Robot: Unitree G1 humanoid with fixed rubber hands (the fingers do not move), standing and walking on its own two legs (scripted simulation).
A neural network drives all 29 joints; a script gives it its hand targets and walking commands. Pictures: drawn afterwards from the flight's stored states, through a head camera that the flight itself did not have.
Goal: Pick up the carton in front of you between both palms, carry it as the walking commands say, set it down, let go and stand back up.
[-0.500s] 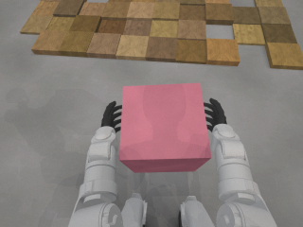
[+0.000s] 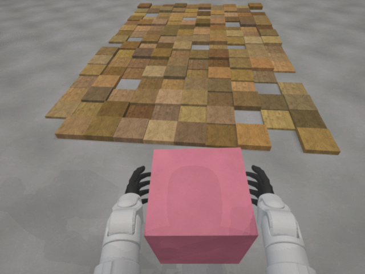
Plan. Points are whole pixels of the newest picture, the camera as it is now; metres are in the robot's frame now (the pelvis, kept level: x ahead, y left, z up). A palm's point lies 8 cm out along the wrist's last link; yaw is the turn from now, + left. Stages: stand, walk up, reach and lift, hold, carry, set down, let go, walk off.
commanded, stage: reach and lift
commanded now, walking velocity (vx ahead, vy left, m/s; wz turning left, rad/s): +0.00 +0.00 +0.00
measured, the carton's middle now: (198, 209) +0.31 +0.00 -0.05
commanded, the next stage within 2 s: hold in 1.02 s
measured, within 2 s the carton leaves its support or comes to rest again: neither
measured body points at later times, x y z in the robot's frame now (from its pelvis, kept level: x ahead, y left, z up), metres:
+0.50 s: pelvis +0.00 +0.00 +0.01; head -0.02 +0.00 +0.46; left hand +0.31 +0.15 +0.03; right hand +0.31 -0.15 +0.03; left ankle +0.02 +0.13 -0.74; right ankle +0.02 -0.13 -0.74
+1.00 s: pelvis +0.01 +0.00 +0.01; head -0.02 +0.00 +0.46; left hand +0.31 +0.15 +0.04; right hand +0.31 -0.15 +0.04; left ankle +0.02 +0.13 -0.74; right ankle +0.02 -0.13 -0.74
